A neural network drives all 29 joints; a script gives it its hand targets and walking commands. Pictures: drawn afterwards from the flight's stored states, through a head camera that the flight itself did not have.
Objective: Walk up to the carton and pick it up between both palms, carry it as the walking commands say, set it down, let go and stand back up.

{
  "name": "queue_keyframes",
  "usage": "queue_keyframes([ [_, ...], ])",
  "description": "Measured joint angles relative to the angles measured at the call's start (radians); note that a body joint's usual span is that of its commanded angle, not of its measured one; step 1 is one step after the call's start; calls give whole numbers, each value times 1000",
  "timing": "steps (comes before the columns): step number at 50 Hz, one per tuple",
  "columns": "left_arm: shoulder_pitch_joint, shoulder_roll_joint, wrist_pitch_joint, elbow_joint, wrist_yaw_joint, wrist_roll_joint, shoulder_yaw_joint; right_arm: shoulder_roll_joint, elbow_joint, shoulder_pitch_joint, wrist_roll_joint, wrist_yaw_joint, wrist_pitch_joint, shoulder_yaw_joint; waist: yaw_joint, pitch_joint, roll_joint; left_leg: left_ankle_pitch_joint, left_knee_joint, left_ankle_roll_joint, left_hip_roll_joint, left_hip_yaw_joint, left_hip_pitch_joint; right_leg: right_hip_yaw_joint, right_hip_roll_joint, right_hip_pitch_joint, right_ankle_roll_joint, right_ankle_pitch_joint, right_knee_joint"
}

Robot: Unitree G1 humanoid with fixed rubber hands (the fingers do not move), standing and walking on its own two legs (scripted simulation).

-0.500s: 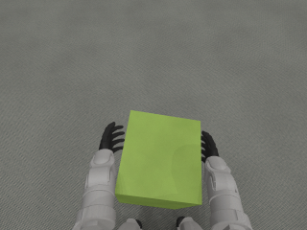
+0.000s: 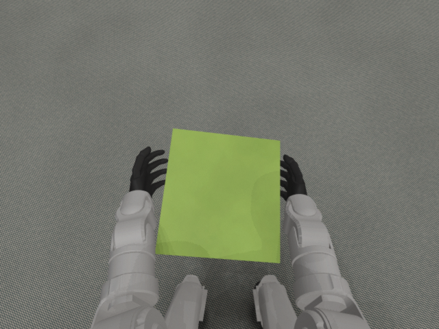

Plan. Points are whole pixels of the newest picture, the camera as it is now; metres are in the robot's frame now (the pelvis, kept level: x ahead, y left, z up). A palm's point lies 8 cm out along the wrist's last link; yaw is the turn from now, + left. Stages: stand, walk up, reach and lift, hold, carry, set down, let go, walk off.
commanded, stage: set down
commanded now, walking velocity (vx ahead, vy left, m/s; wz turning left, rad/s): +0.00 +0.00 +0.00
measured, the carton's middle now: (215, 206) +0.37 +0.04 -0.14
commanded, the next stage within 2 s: none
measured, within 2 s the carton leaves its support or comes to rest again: neither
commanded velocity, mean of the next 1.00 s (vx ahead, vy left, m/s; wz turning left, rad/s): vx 0.00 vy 0.00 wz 0.00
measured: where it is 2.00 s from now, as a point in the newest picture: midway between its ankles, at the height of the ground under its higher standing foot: (228, 325)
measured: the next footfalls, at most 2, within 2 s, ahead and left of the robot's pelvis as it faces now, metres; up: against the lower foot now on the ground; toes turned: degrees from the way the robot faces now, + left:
none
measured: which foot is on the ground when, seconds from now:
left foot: down 0.00-1.00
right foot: down 0.00-1.00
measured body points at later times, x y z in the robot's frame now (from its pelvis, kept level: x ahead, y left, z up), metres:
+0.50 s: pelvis +0.00 +0.02 -0.07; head +0.22 +0.02 +0.32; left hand +0.41 +0.18 -0.15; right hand +0.42 -0.11 -0.17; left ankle +0.06 +0.15 -0.64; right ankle +0.08 -0.13 -0.64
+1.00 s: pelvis -0.04 +0.00 -0.15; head +0.22 +0.01 +0.22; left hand +0.43 +0.18 -0.23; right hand +0.44 -0.11 -0.25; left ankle +0.06 +0.15 -0.64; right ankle +0.08 -0.13 -0.64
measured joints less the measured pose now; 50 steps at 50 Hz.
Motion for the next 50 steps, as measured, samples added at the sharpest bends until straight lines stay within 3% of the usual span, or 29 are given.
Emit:
queue_keyframes([
  [13, -43, 4, -14, -5, 76, -51, -49, -64, 49, -70, 75, 6, -32, 15, -34, -49, -15, -66, 194, 25, -46, -4, -220, 4, -8, -204, 35, -77, 179],
  [22, -65, 15, -31, 37, 123, -70, -80, -96, 114, -106, 104, 10, -59, 9, -51, -69, -12, -100, 280, 14, -68, -15, -315, 5, -2, -294, 39, -119, 269],
  [40, -214, 95, -67, 123, 123, -126, -75, -138, 145, -250, 148, -44, -56, 51, -23, -8, -10, -131, 473, -25, -72, -15, -518, 10, 44, -516, 39, -136, 474],
  [50, -348, 141, -38, 184, 115, -104, -31, -157, 223, -401, 126, -54, -33, 12, -28, 47, -21, -127, 568, -38, -86, -17, -609, 11, 58, -607, 52, -128, 565],
])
